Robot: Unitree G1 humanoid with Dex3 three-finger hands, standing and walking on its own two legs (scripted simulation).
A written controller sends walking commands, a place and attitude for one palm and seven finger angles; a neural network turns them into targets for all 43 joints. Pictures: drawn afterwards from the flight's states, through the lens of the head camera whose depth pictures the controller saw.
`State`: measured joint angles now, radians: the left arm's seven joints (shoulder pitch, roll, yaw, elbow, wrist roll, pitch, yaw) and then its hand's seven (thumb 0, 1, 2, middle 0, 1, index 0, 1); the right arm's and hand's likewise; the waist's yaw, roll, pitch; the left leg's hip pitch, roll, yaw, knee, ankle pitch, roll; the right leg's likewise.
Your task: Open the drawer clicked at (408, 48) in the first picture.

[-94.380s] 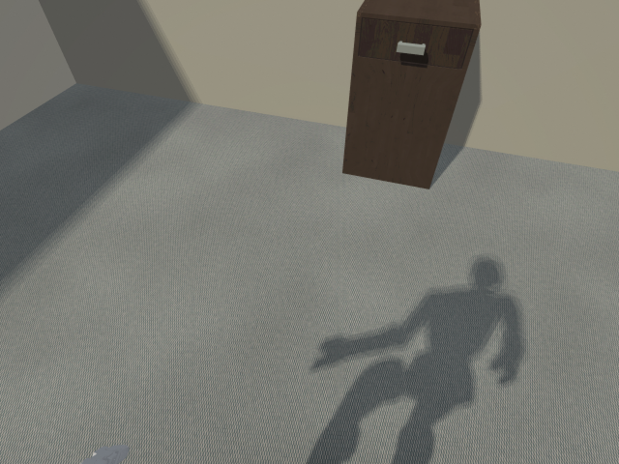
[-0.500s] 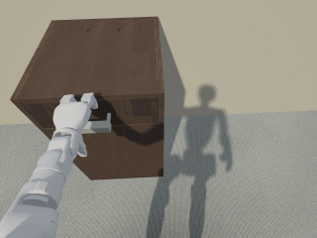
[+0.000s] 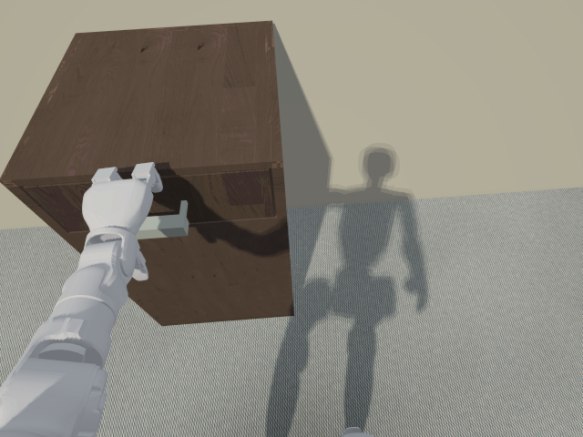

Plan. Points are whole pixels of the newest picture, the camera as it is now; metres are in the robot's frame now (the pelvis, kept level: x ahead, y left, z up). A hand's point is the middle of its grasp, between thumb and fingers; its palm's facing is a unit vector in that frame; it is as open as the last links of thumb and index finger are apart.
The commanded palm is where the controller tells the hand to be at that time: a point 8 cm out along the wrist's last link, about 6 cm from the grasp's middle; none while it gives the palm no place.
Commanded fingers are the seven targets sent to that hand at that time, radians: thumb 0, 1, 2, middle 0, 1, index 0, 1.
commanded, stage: re-aim the fingers above the handle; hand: left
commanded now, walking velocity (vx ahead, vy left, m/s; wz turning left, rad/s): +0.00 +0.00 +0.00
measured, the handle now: (158, 216) +0.48 +0.24 -0.05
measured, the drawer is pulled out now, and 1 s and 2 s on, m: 0.00 0.00 0.00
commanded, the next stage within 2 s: lower the fingers behind the handle in 1.68 s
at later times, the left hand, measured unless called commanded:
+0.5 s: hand (115, 230) +0.42 +0.28 +0.01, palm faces -0.08 +0.01 -1.00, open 13.8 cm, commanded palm +0.40 +0.25 +0.06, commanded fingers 0.00 -0.50 0.30 -0.30 -1.20 -0.30 -1.20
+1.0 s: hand (115, 233) +0.41 +0.28 +0.01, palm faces -0.08 -0.02 -1.00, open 13.8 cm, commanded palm +0.39 +0.25 +0.06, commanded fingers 0.00 -0.50 0.30 -0.30 -1.20 -0.30 -1.20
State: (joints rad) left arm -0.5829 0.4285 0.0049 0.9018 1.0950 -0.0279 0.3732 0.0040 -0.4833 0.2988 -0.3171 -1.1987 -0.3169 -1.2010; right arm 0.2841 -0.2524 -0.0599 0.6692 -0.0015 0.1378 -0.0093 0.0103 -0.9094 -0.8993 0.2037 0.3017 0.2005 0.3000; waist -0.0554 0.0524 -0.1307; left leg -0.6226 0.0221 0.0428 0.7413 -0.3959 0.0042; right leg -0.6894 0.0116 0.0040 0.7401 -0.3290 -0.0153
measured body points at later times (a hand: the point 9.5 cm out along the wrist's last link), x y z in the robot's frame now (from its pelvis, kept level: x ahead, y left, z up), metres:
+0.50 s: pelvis -0.01 +0.01 -0.01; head +0.08 +0.00 +0.44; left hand +0.42 +0.27 +0.06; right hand +0.05 -0.26 -0.14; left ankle -0.03 +0.12 -0.71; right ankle +0.01 -0.11 -0.71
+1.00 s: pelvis +0.00 +0.02 +0.00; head +0.08 +0.00 +0.44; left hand +0.41 +0.27 +0.06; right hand +0.06 -0.24 -0.14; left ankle -0.03 +0.12 -0.71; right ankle +0.01 -0.11 -0.71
